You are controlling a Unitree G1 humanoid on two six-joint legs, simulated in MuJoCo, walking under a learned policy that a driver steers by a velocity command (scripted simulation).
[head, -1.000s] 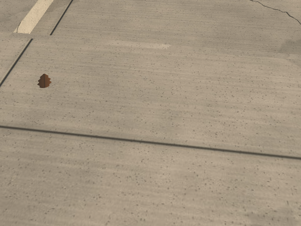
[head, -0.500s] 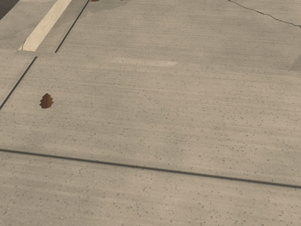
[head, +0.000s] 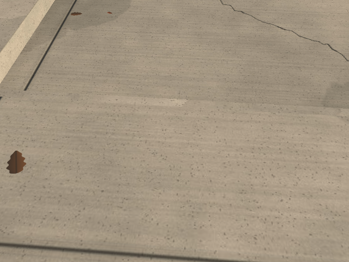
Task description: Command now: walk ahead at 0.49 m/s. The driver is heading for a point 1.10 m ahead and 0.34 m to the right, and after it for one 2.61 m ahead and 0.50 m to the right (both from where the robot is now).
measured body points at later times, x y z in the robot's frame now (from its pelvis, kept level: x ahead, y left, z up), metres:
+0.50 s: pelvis +0.27 -0.08 +0.00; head +0.29 -0.10 +0.45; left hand +0.33 +0.18 -0.12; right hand +0.36 -0.35 -0.14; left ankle +0.28 +0.08 -0.66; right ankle +0.29 -0.16 -0.74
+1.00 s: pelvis +0.54 -0.02 -0.01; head +0.57 -0.01 +0.44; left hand +0.59 +0.25 -0.15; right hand +0.65 -0.29 -0.12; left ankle +0.61 +0.07 -0.74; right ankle +0.45 -0.16 -0.65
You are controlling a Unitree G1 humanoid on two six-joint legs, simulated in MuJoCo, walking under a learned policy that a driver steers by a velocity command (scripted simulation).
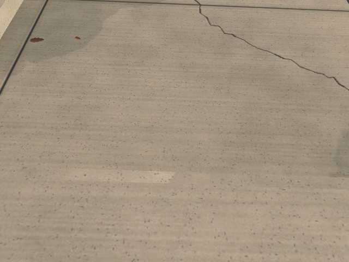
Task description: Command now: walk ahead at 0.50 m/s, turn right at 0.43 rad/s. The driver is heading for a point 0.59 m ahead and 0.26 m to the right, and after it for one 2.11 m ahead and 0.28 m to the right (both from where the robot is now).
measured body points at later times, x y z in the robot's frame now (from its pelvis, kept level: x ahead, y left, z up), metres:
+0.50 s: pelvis +0.28 -0.09 -0.03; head +0.29 -0.10 +0.42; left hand +0.50 +0.09 -0.14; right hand +0.18 -0.30 -0.17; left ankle +0.08 +0.10 -0.69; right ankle +0.35 -0.21 -0.74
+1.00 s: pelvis +0.57 -0.16 -0.01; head +0.58 -0.16 +0.44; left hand +0.68 +0.07 -0.15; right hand +0.60 -0.44 -0.12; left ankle +0.67 -0.12 -0.74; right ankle +0.38 -0.21 -0.66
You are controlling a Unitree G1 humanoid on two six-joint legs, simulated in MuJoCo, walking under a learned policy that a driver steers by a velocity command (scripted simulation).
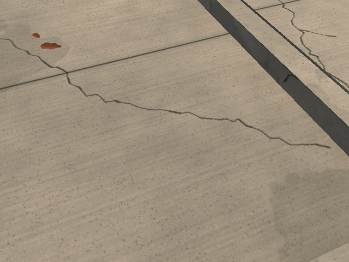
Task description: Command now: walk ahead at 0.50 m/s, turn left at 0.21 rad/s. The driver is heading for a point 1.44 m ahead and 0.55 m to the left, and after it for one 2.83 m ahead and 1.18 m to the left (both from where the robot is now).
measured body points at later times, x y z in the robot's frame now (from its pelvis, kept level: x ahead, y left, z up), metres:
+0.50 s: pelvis +0.27 +0.00 -0.03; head +0.27 +0.01 +0.42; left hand +0.30 +0.26 -0.14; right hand +0.39 -0.23 -0.16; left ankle +0.16 +0.09 -0.64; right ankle +0.27 -0.11 -0.73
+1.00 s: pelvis +0.52 +0.12 -0.15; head +0.54 +0.14 +0.30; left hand +0.47 +0.40 -0.26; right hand +0.74 -0.03 -0.28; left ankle +0.50 +0.18 -0.88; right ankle +0.63 -0.02 -0.76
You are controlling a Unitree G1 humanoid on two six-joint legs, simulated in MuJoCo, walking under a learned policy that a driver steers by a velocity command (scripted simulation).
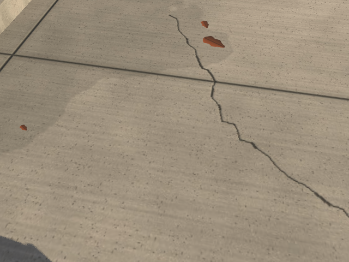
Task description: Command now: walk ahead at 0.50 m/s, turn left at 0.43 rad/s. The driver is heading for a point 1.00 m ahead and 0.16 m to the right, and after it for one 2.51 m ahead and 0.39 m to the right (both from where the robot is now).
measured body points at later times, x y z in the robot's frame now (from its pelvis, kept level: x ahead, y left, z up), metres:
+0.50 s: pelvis +0.25 -0.07 +0.02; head +0.28 -0.09 +0.47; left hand +0.28 +0.20 -0.10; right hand +0.43 -0.32 -0.10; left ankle +0.34 +0.10 -0.66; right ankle +0.24 -0.17 -0.73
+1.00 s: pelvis +0.51 +0.00 +0.02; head +0.54 +0.01 +0.47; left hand +0.65 +0.28 -0.09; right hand +0.58 -0.27 -0.10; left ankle +0.49 +0.09 -0.73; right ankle +0.61 -0.16 -0.65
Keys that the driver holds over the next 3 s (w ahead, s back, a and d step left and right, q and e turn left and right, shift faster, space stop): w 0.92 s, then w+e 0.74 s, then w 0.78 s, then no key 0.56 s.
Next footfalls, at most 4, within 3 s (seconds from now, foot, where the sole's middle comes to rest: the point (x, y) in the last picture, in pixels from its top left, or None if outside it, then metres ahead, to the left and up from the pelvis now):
0.22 right None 0.28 -0.16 -0.77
0.74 left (165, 246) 0.53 0.09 -0.77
1.28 right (223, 177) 0.84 -0.14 -0.77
1.78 left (193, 123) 1.15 -0.01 -0.77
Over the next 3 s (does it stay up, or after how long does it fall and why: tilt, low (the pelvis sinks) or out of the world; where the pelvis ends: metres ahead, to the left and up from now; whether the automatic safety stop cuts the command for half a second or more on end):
stays up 1.44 -0.28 0.00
